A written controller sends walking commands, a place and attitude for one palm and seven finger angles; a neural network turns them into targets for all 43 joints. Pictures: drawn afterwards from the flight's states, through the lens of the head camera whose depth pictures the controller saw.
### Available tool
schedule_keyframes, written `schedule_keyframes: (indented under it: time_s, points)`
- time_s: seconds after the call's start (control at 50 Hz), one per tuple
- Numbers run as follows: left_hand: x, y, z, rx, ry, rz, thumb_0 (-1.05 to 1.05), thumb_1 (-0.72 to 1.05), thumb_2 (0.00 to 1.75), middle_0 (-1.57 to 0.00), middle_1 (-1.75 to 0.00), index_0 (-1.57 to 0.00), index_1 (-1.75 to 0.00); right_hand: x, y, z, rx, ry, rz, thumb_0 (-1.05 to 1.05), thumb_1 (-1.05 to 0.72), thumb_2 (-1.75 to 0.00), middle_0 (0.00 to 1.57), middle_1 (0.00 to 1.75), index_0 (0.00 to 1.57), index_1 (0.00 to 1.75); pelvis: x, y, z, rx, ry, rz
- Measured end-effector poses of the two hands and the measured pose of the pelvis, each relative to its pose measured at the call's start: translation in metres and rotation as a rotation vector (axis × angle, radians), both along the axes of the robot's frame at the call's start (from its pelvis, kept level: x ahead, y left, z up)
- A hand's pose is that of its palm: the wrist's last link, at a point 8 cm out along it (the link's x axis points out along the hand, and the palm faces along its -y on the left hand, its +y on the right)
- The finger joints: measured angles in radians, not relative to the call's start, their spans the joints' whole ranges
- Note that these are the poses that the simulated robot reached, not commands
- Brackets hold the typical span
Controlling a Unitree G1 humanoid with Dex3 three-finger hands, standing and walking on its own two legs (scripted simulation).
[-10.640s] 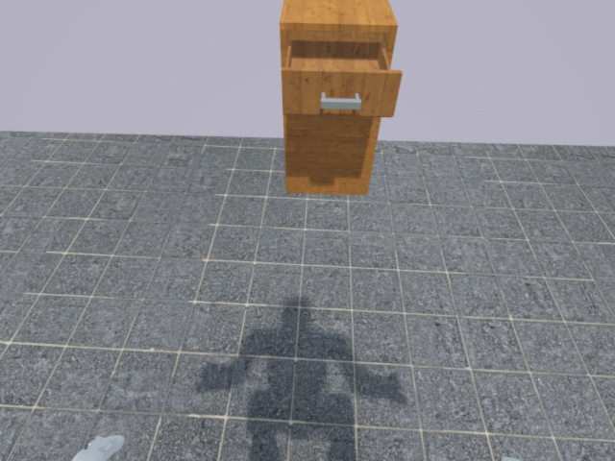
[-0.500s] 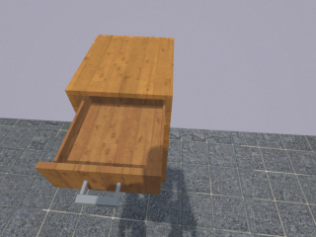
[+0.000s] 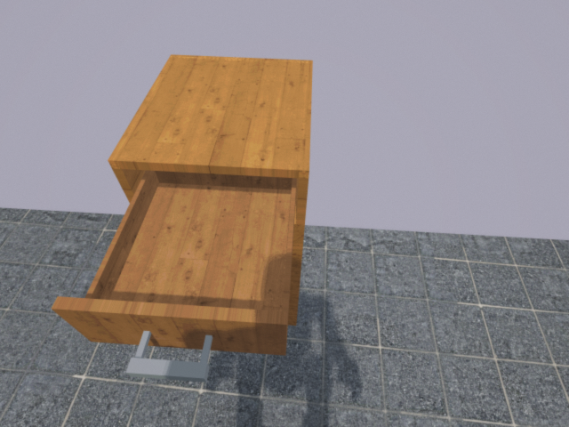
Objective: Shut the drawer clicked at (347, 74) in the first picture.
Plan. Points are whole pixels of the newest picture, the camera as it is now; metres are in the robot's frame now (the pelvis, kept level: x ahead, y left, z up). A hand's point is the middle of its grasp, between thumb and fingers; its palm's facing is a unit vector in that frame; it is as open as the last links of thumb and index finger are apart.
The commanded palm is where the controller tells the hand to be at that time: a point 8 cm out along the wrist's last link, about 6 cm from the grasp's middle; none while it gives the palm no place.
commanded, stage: shuffle to correct the standing spot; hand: left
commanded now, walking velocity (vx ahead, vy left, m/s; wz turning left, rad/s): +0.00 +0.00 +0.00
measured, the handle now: (172, 355) +0.24 +0.19 -0.09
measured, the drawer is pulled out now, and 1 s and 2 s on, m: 0.30 0.30 0.30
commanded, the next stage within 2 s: come to a stop and stand still in 0.36 s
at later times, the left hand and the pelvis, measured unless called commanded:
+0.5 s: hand out of the picture +0.00 +0.20 -0.17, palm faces -0.03 -0.96 -0.28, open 7.4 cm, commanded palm none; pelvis -0.05 +0.00 +0.00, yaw -2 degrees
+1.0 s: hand out of the picture -0.02 +0.20 -0.18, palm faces -0.07 -0.98 -0.19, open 7.4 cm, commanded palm none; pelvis -0.02 +0.03 +0.00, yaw -2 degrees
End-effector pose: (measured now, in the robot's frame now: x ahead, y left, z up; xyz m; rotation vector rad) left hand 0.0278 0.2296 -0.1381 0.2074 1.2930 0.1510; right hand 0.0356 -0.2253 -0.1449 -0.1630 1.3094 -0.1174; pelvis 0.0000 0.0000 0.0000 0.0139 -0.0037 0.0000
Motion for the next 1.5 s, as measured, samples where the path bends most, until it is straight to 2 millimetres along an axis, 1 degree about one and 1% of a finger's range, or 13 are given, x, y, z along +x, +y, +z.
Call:
schedule_keyframes:
  time_s: [0.26, 0.38, 0.56, 0.62, 0.7, 0.8, 0.86, 0.92, 0.98, 1.1, 1.18, 1.26, 1.5]
  points:
    - [-0.014, 0.005, 0.001, -0.003, 0.053, 0.013, 0.01, 0.91, 0.90, -0.20, -0.30, -0.20, -0.30, -0.019, 0.005, 0.000, -0.002, 0.061, -0.019, 0.01, -0.91, -0.90, 0.20, 0.30, 0.20, 0.30, -0.004, 0.006, 0.002, 0.007, 0.003, -0.008]
    - [-0.021, 0.011, 0.003, 0.021, 0.051, 0.002, 0.01, 0.90, 0.90, -0.20, -0.30, -0.20, -0.30, -0.029, 0.000, -0.002, -0.006, 0.051, -0.037, 0.01, -0.91, -0.90, 0.20, 0.30, 0.20, 0.30, -0.021, 0.005, 0.000, 0.010, 0.001, -0.021]
    - [-0.032, 0.015, 0.006, 0.054, -0.005, -0.033, 0.01, 0.90, 0.90, -0.20, -0.30, -0.20, -0.30, -0.046, -0.017, -0.004, -0.013, -0.001, -0.046, 0.01, -0.91, -0.90, 0.20, 0.30, 0.20, 0.30, -0.055, -0.003, -0.004, 0.001, -0.012, -0.022]
    - [-0.035, 0.013, 0.004, 0.044, -0.014, -0.034, 0.01, 0.90, 0.90, -0.20, -0.30, -0.20, -0.30, -0.059, -0.019, -0.002, -0.017, 0.011, -0.045, 0.01, -0.91, -0.90, 0.20, 0.30, 0.20, 0.30, -0.058, -0.004, -0.004, -0.006, -0.016, -0.006]
    - [-0.034, 0.009, -0.002, 0.009, -0.023, -0.028, 0.01, 0.90, 0.90, -0.20, -0.30, -0.20, -0.30, -0.085, -0.015, 0.001, -0.024, 0.064, -0.051, 0.01, -0.91, -0.90, 0.20, 0.30, 0.20, 0.30, -0.053, -0.003, -0.004, -0.016, -0.020, 0.000]
    - [-0.031, 0.001, -0.005, -0.032, -0.014, -0.025, 0.01, 0.90, 0.90, -0.20, -0.30, -0.20, -0.30, -0.122, -0.001, 0.003, -0.010, 0.179, -0.065, 0.01, -0.91, -0.90, 0.20, 0.30, 0.20, 0.30, -0.040, 0.001, -0.002, -0.009, -0.006, -0.008]
    - [-0.037, 0.001, -0.004, -0.023, 0.010, -0.019, 0.01, 0.92, 0.90, -0.20, -0.30, -0.20, -0.30, -0.133, 0.010, 0.003, 0.009, 0.239, -0.076, 0.01, -0.91, -0.90, 0.20, 0.30, 0.20, 0.30, -0.034, 0.005, -0.001, -0.023, 0.013, -0.017]
    - [-0.047, 0.004, -0.003, -0.030, 0.063, -0.042, 0.01, 0.92, 0.90, -0.20, -0.30, -0.20, -0.30, -0.125, 0.023, 0.003, 0.025, 0.221, -0.103, 0.01, -0.91, -0.90, 0.20, 0.30, 0.20, 0.30, -0.028, 0.013, 0.000, -0.034, 0.027, -0.030]
    - [-0.049, 0.012, -0.006, -0.038, 0.099, -0.047, 0.01, 0.91, 0.90, -0.20, -0.30, -0.20, -0.30, -0.106, 0.038, 0.001, 0.034, 0.157, -0.116, 0.01, -0.91, -0.90, 0.20, 0.30, 0.20, 0.30, -0.021, 0.024, -0.001, -0.035, 0.024, -0.033]
    - [-0.028, 0.036, -0.011, -0.034, 0.050, -0.001, 0.01, 0.91, 0.90, -0.20, -0.30, -0.20, -0.30, -0.071, 0.065, -0.006, 0.025, 0.084, -0.068, 0.02, -0.93, -0.90, 0.20, 0.30, 0.20, 0.30, -0.009, 0.047, -0.005, -0.030, -0.003, -0.031]
    - [-0.017, 0.048, -0.009, -0.031, 0.016, 0.008, 0.01, 0.91, 0.90, -0.20, -0.30, -0.20, -0.30, -0.059, 0.069, -0.004, 0.005, 0.069, -0.057, 0.04, -0.95, -0.90, 0.20, 0.30, 0.20, 0.30, -0.005, 0.059, -0.004, -0.030, -0.006, -0.031]
    - [-0.013, 0.058, -0.009, -0.032, 0.023, 0.003, 0.01, 0.91, 0.90, -0.20, -0.30, -0.19, -0.30, -0.050, 0.071, 0.001, -0.012, 0.048, -0.055, 0.03, -0.94, -0.90, 0.20, 0.30, 0.20, 0.30, -0.003, 0.066, -0.002, -0.022, -0.001, -0.034]
    - [-0.025, 0.064, -0.009, -0.041, 0.078, 0.011, 0.01, 0.91, 0.90, -0.20, -0.30, -0.19, -0.30, -0.042, 0.073, 0.007, -0.028, 0.047, -0.058, 0.01, -0.92, -0.90, 0.20, 0.30, 0.20, 0.30, 0.000, 0.072, 0.001, -0.014, -0.003, -0.038]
